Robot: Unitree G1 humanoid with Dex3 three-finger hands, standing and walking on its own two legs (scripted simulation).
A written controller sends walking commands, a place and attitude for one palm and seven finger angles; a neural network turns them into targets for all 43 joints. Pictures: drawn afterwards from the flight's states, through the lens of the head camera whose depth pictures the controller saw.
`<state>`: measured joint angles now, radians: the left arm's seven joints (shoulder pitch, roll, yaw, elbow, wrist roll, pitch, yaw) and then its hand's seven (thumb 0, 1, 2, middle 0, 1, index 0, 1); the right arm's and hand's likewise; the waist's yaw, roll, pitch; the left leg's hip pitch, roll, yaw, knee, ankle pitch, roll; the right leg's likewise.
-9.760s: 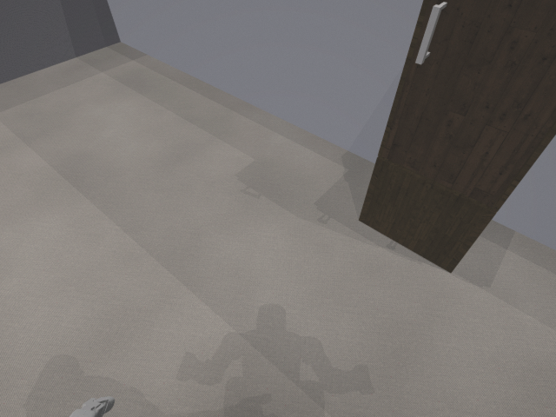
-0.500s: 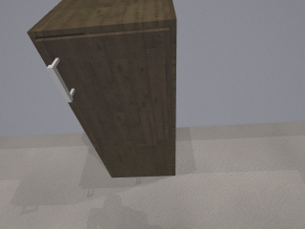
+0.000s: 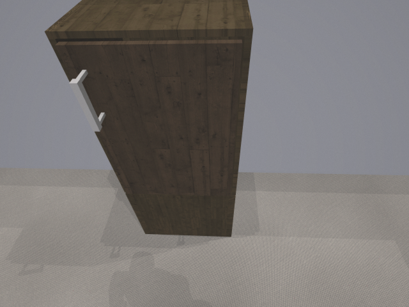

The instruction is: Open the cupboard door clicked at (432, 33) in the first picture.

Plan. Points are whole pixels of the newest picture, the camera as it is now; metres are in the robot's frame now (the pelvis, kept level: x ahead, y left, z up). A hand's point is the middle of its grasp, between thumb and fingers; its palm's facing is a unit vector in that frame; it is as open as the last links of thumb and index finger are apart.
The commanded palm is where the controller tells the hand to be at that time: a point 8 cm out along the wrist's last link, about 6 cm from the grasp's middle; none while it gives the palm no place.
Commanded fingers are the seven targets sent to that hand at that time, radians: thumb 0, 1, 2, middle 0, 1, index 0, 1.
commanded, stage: look again from close up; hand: left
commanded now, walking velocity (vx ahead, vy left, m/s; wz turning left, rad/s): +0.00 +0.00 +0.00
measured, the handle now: (90, 102) +0.54 +0.32 +0.12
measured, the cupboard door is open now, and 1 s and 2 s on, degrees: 0 0 0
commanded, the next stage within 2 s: shuffle to correct the standing spot in 1.88 s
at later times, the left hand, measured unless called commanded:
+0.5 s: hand out of the picture -0.01 +0.19 -0.17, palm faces +0.04 -0.98 -0.19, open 7.4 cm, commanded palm none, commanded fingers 0.00 0.90 0.90 -0.20 -0.30 -0.20 -0.30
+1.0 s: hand out of the picture -0.01 +0.18 -0.17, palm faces +0.06 -0.98 -0.19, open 7.4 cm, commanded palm none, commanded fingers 0.00 0.90 0.90 -0.20 -0.30 -0.20 -0.30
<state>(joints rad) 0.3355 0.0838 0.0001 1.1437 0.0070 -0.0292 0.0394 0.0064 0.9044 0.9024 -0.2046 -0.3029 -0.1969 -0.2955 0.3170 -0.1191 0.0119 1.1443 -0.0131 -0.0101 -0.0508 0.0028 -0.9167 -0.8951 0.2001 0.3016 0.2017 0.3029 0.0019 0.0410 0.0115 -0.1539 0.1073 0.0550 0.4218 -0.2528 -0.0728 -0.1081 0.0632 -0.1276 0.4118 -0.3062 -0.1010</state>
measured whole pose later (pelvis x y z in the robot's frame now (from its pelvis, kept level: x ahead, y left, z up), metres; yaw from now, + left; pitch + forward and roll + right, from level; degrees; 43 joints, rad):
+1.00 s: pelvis +0.01 +0.02 +0.00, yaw +0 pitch +0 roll +1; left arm 0.32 0.10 0.01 1.14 0.01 -0.03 0.04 0.01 0.91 0.90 -0.20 -0.30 -0.20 -0.30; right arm 0.30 -0.11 0.01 1.17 -0.01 -0.02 -0.05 0.00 -0.92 -0.89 0.20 0.30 0.20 0.30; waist 0.01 0.01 0.03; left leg -0.13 0.06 0.08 0.41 -0.26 -0.05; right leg -0.11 0.02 -0.11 0.44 -0.33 -0.06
